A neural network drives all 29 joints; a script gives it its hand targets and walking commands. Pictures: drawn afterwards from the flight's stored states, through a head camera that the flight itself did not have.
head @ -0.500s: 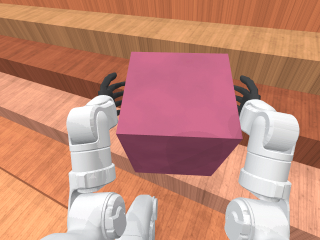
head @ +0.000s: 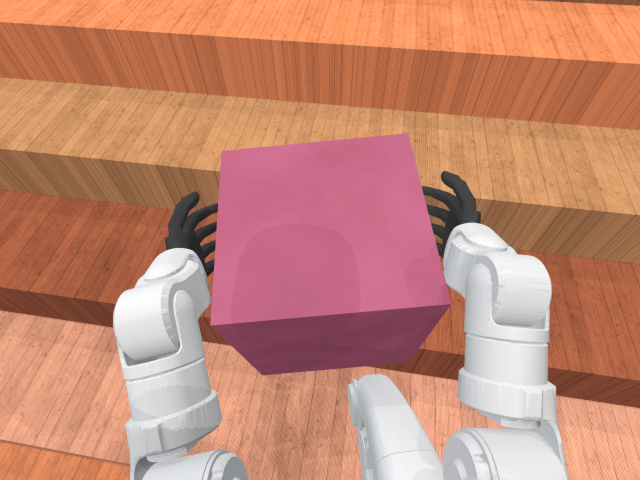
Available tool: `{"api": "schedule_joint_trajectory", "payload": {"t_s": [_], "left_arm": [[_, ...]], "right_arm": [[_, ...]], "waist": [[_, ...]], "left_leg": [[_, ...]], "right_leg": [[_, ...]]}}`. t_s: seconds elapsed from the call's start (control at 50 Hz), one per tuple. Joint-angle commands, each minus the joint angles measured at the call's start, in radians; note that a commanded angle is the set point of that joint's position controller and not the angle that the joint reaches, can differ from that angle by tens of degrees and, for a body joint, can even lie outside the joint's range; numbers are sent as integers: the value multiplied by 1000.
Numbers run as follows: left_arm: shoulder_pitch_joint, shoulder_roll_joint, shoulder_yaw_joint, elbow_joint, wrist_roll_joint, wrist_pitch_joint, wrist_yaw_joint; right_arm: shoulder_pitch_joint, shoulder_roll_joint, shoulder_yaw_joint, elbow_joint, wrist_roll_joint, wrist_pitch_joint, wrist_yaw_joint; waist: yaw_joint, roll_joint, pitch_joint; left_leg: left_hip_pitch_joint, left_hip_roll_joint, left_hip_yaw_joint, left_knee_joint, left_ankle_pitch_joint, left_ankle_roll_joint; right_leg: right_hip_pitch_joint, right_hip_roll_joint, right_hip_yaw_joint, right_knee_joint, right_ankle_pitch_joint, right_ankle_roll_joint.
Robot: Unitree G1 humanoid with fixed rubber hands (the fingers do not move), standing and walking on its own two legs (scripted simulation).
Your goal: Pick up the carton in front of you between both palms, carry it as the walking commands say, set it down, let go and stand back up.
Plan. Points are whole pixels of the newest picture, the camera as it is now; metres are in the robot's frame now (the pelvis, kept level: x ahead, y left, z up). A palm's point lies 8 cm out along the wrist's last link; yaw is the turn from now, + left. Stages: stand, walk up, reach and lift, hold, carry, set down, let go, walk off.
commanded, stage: carry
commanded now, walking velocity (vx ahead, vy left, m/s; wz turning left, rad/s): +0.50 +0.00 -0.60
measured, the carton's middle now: (326, 269) +0.36 -0.03 +0.04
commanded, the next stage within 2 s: none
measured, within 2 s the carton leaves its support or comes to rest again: neither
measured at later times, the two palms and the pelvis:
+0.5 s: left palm out of the picture +0.71 +0.04 +0.39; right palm out of the picture +0.66 -0.26 +0.37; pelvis +0.32 -0.06 +0.18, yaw -14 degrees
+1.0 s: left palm out of the picture +1.00 -0.21 +0.54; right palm out of the picture +0.82 -0.45 +0.55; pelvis +0.62 -0.11 +0.37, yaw -35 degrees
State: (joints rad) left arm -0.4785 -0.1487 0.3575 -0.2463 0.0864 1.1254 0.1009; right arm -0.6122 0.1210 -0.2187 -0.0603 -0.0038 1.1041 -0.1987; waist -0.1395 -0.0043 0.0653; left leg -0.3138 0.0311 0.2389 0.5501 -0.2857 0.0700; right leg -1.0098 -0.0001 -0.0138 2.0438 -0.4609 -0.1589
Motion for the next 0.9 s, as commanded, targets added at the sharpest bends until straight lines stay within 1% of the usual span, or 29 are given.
{"api": "schedule_joint_trajectory", "payload": {"t_s": [0.0,0.04,0.06,0.1,0.14,0.16,0.18,0.2,0.22,0.24,0.26,0.3,0.34,0.4,0.42,0.48,0.52,0.56,0.58,0.6,0.62,0.64,0.66,0.68,0.7,0.72,0.76,0.84,0.88], "left_arm": [[-585,-671,-687,54,-139,13,11],[-601,-615,-664,70,-121,35,39],[-633,-596,-655,76,-124,47,53],[-657,-595,-649,111,-147,68,80],[-686,-615,-671,138,-203,88,92],[-709,-641,-683,127,-233,92,91],[-820,-676,-697,93,-280,86,87],[-879,-730,-738,75,-345,81,76],[-905,-748,-752,93,-391,81,68],[-968,-728,-768,102,-425,76,56],[-1036,-761,-783,91,-469,68,43],[-1162,-846,-793,72,-532,56,14],[-1156,-878,-792,137,-560,65,-4],[-1003,-835,-698,255,-484,93,-1],[-962,-805,-661,289,-460,106,3],[-895,-770,-571,354,-383,140,5],[-926,-770,-543,350,-366,146,-3],[-913,-758,-515,328,-332,149,-5],[-894,-734,-496,317,-306,152,-2],[-889,-725,-477,293,-277,151,0],[-885,-723,-468,273,-243,146,-3],[-897,-728,-466,229,-225,137,-5],[-880,-707,-450,215,-185,125,-4],[-790,-705,-447,222,-148,117,-1],[-811,-650,-430,232,-97,104,7],[-786,-655,-412,203,-80,92,10],[-815,-612,-411,162,-65,71,22],[-765,-576,-464,145,-68,52,31],[-741,-568,-503,156,-83,67,29]], "right_arm": [[-517,841,669,-55,253,13,136],[-546,767,617,-83,252,35,130],[-548,733,595,-81,247,44,122],[-570,674,525,-31,236,71,108],[-513,606,454,-5,195,95,89],[-525,574,413,-25,163,99,83],[-568,572,391,-50,142,100,77],[-578,546,353,-60,104,97,63],[-524,534,312,-44,57,102,50],[-468,475,236,12,8,98,40],[-515,466,205,4,-25,98,29],[-697,509,245,-58,-1,99,21],[-704,496,254,-52,-11,102,17],[-641,521,287,28,-8,126,15],[-637,544,299,63,-7,140,18],[-689,601,312,108,28,175,21],[-752,633,329,112,51,183,17],[-798,713,372,114,95,189,14],[-777,734,408,133,104,186,15],[-808,784,448,97,132,174,16],[-844,805,481,50,160,156,21],[-893,851,522,-14,202,137,35],[-936,907,561,-49,247,116,51],[-933,885,584,-81,284,85,60],[-931,942,629,-69,336,79,75],[-979,967,668,-111,385,59,93],[-1038,1005,705,-142,445,38,123],[-966,961,700,-137,445,34,128],[-881,897,667,-102,402,47,114]], "waist": [[5,56,-443],[82,38,-293],[112,53,-245],[194,226,-268],[278,334,-459],[365,403,-573],[399,327,-637],[448,298,-663],[325,93,-546],[264,-169,-681],[270,-75,-761],[214,29,-530],[215,75,-453],[259,64,-462],[276,-28,-456],[303,-42,-412],[237,-32,-342],[174,-147,-280],[111,-254,-385],[27,-337,-528],[-94,-331,-670],[-124,-253,-755],[-123,-91,-755],[-66,454,-847],[6,258,-890],[13,184,-802],[30,68,-580],[54,-69,-477],[46,-8,-440]], "left_leg": [[706,373,-430,-227,272,159],[418,267,-233,-363,7,88],[188,211,-137,-496,26,90],[-64,113,106,-528,584,99],[119,177,118,-289,1672,112],[232,224,128,-95,1986,106],[345,183,106,211,2112,71],[315,167,43,569,1780,29],[24,26,-37,876,360,-51],[-337,-158,-280,1424,35,-117],[-391,-125,-382,1578,49,-76],[-535,-60,-382,1425,12,-30],[-576,-27,-377,1338,-4,-8],[-786,-21,-276,1273,-165,-11],[-947,-41,-233,1459,-236,2],[-1355,-7,-298,1709,-458,15],[-1201,41,-197,1414,-411,-7],[-543,36,-75,911,-256,-2],[-191,-36,15,829,-58,5],[-19,-76,46,753,11,-7],[107,-98,79,638,55,-27],[222,-157,71,350,14,-38],[374,-48,-247,167,130,14],[389,319,-1054,-139,520,313],[377,329,-1062,-97,276,308],[310,304,-1009,-64,-47,273],[211,327,-910,-81,-342,177],[306,321,-576,-167,-108,100],[335,319,-378,-196,123,92]], "right_leg": [[-573,-38,60,357,-141,-30],[-435,-71,-36,90,-55,-16],[-220,-94,-128,-153,8,3],[240,-33,-228,-448,129,-14],[470,71,-320,-595,216,-49],[563,107,-326,-674,168,-45],[597,195,-289,-930,133,-22],[724,192,-90,-1330,169,-30],[819,112,228,-1514,553,-78],[1028,-164,817,-1583,1074,-297],[1065,-174,859,-1570,812,-326],[892,-103,719,-1555,329,-191],[834,-115,628,-1545,207,-159],[1046,-165,566,-1569,577,-210],[1138,-194,581,-1587,683,-239],[1373,-226,588,-1623,607,-211],[1168,-127,449,-1763,369,-122],[638,-44,202,-2028,621,-90],[515,-33,95,-1947,1243,-86],[612,-47,35,-1770,1652,-61],[747,-71,1,-1525,1864,-36],[841,-45,-55,-1243,1900,16],[705,-6,66,-929,1244,39],[409,236,144,-330,344,140],[437,136,286,-91,350,85],[343,89,263,-51,383,62],[164,-14,263,-83,338,15],[53,-84,138,-373,164,21],[63,-90,23,-613,162,21]]}}
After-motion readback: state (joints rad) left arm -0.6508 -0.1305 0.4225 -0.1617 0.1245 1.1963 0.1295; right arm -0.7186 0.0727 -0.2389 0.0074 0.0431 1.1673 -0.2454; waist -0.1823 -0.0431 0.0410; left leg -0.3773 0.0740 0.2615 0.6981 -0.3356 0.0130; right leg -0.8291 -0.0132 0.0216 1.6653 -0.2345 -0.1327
